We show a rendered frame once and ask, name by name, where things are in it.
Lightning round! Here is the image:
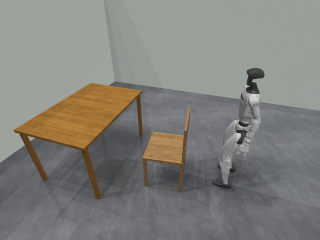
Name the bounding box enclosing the robot left hand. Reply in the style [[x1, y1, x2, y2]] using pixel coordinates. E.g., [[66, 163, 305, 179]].
[[234, 143, 249, 158]]

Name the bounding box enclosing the chair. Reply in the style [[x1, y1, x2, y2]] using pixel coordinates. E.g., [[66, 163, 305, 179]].
[[142, 106, 191, 193]]

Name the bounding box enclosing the robot torso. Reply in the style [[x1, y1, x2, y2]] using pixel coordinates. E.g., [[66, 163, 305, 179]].
[[235, 86, 261, 134]]

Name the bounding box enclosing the robot left forearm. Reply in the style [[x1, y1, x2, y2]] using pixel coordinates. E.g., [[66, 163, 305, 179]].
[[242, 120, 260, 146]]

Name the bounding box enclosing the humanoid robot head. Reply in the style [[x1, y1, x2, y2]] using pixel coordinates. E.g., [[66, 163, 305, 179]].
[[246, 68, 265, 94]]

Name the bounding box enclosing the table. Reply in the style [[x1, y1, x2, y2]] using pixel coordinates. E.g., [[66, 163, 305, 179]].
[[13, 83, 143, 200]]

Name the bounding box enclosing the left robot upper arm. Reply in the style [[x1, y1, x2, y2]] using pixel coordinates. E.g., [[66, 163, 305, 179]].
[[248, 95, 261, 124]]

